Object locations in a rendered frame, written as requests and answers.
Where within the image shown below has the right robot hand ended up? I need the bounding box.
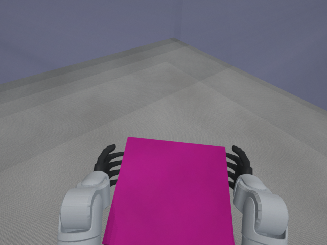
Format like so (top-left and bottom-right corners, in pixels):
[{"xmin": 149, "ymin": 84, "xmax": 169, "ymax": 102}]
[{"xmin": 226, "ymin": 145, "xmax": 252, "ymax": 190}]

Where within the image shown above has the robot right forearm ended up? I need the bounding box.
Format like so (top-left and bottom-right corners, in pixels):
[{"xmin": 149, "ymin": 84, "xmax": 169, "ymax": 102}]
[{"xmin": 233, "ymin": 174, "xmax": 289, "ymax": 245}]

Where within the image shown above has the left robot hand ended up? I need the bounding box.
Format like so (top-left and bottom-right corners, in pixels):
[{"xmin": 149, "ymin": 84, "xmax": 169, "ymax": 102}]
[{"xmin": 94, "ymin": 144, "xmax": 124, "ymax": 187}]

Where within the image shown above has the carton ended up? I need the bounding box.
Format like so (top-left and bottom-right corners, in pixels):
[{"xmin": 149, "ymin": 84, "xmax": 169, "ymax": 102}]
[{"xmin": 102, "ymin": 137, "xmax": 235, "ymax": 245}]

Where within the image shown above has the robot left forearm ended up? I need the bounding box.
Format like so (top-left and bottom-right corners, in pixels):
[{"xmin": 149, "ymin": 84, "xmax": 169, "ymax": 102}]
[{"xmin": 57, "ymin": 171, "xmax": 111, "ymax": 245}]

